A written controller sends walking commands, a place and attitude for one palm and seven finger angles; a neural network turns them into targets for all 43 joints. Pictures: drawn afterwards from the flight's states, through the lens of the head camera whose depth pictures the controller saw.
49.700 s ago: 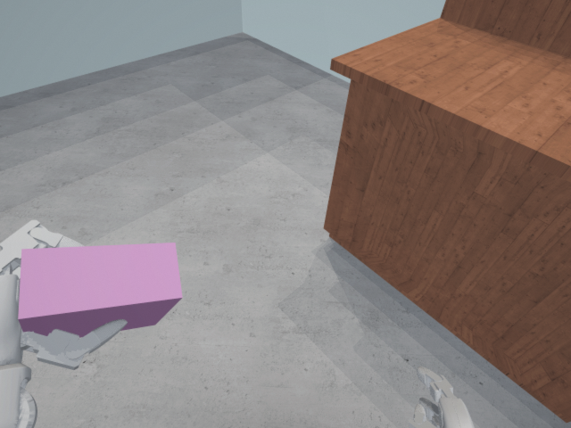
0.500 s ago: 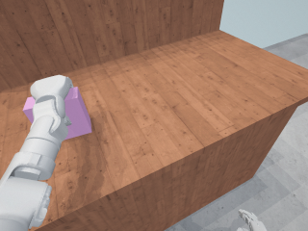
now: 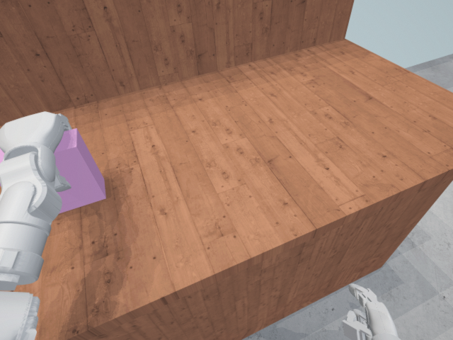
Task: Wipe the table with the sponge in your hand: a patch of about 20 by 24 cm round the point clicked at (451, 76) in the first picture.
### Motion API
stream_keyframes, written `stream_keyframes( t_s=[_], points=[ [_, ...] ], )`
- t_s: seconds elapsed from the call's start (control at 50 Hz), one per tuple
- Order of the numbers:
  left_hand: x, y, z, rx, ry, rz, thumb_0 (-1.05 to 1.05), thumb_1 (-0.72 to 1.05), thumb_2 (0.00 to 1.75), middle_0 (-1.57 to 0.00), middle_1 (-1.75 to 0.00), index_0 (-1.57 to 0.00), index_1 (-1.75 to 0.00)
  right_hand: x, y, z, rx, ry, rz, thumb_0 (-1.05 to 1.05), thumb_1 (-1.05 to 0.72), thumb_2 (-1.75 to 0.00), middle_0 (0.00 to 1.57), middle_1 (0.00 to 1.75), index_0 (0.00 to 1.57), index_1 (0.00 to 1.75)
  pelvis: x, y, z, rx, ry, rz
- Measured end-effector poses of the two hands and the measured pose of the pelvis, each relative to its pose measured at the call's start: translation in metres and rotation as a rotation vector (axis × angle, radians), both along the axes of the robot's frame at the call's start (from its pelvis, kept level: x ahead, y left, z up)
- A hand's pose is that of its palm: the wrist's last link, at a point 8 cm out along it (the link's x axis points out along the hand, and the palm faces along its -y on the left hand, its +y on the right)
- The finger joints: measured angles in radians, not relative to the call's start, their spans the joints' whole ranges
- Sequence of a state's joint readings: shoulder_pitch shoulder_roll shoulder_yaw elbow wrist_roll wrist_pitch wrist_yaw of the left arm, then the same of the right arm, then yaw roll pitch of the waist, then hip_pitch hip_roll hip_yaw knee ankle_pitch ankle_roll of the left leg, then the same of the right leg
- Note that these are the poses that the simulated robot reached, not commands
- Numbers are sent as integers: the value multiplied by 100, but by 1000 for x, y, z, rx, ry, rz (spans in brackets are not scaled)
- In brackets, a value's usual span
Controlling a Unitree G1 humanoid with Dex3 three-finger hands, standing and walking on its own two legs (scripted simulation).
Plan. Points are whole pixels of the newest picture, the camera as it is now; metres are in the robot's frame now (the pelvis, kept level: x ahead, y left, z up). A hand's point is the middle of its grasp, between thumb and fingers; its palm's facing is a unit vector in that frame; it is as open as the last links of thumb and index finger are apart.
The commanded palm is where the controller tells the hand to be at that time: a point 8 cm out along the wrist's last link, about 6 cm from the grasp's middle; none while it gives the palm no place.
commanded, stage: slide back across to the first lane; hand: left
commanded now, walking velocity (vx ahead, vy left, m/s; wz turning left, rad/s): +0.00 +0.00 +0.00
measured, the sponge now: (60, 184) +0.34 +0.35 +0.11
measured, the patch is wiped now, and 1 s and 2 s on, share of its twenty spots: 0.90 0.90 0.90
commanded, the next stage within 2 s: wipe back along the first lane in 0.06 s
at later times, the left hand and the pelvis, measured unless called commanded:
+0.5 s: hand (35, 172) +0.31 +0.36 +0.16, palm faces +0.12 -0.04 -0.99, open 10.0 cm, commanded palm +0.27 +0.34 +0.21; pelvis +0.01 +0.04 +0.00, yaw +0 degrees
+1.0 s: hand (42, 193) +0.27 +0.32 +0.16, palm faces +0.23 -0.07 -0.97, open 9.9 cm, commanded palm +0.22 +0.30 +0.19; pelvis +0.01 +0.04 +0.00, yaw +0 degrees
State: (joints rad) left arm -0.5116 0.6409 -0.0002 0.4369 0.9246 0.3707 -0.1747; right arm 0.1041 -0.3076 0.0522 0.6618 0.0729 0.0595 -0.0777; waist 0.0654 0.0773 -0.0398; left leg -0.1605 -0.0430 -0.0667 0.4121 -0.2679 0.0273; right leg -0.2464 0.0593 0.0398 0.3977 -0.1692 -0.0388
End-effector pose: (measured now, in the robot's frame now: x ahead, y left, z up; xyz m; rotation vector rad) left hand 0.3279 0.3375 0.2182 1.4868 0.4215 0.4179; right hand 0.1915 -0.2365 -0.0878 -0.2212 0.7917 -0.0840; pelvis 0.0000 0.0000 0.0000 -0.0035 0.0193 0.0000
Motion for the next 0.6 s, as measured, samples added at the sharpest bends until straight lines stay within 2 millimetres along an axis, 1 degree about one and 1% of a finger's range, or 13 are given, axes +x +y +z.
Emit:
stream_keyframes(
  t_s=[0.1, 0.26, 0.54, 0.6],
  points=[
    [-7, 9, -1, 0, 4, -21, 0, -53, 110, -72, -138, -77, -134, 10, 11, 1, -2, -3, 27, 1, -90, -90, 20, 30, 20, 30, 5, 6, 0, -6, 1, 13],
    [-15, 15, -3, 1, -24, -70, 0, -53, 110, -72, -138, -76, -134, 20, 35, 4, 19, -21, 58, 1, -90, -90, 20, 30, 20, 30, 8, 18, 0, -11, 3, 12],
    [-46, 10, -2, 0, -126, -81, 1, -50, 109, -70, -139, -75, -135, 42, 80, 13, 80, -72, 130, 1, -90, -90, 20, 30, 20, 30, 7, 40, 0, -18, -6, 8],
    [-52, 6, -3, -2, -140, -76, 1, -50, 109, -70, -139, -74, -135, 42, 82, 13, 83, -66, 121, 1, -90, -90, 20, 30, 19, 30, 7, 43, 1, -18, -9, 10]
  ],
)
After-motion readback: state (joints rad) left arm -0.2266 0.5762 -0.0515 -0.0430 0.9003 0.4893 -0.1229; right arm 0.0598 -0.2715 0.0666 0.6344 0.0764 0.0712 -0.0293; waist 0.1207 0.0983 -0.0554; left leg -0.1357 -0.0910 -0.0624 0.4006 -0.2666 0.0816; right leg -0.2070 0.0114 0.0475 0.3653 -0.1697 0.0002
